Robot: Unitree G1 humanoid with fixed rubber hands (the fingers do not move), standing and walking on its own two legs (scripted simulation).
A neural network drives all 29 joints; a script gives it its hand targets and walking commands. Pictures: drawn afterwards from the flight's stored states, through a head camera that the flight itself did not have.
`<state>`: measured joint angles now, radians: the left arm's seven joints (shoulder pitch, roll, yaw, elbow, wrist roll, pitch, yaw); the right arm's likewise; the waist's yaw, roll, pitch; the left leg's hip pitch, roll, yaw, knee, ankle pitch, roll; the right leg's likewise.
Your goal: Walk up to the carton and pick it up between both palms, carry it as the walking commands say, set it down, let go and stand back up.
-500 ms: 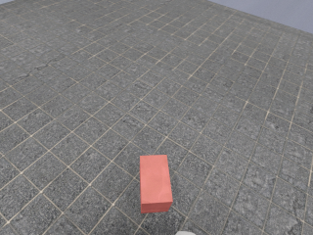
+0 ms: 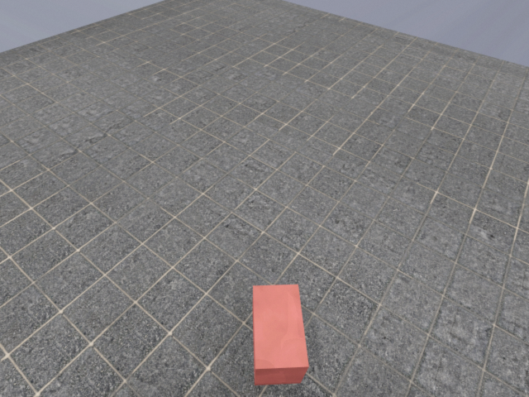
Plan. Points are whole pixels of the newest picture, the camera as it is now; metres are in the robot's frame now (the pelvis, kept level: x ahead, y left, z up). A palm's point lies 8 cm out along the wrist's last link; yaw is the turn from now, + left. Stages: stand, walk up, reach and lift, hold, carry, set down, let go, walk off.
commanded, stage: walk up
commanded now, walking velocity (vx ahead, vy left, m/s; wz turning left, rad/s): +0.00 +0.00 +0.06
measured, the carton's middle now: (276, 334) +0.44 -0.06 -0.67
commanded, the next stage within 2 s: stand in 0.22 s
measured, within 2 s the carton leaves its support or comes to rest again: neither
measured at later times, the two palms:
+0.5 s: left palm out of the picture +0.01 +0.22 -0.16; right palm out of the picture +0.01 -0.21 -0.16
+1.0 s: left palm out of the picture +0.13 +0.18 -0.20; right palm out of the picture +0.13 -0.20 -0.20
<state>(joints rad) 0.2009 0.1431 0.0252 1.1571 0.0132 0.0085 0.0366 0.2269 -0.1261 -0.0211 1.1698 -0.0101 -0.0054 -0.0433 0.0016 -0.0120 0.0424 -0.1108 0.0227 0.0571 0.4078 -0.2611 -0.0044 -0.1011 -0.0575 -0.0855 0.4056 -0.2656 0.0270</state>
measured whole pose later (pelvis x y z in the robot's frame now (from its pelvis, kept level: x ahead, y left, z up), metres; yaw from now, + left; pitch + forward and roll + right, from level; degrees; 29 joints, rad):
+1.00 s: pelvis -0.07 -0.01 -0.07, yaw -1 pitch +22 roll +0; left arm -0.02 0.04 0.08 0.42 0.04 0.41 0.03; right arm -0.04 -0.09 -0.08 0.46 -0.02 0.41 0.02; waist 0.04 0.00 -0.01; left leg -0.98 0.01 -0.04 0.95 -0.37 -0.04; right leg -0.98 0.00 0.00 0.95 -0.37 0.00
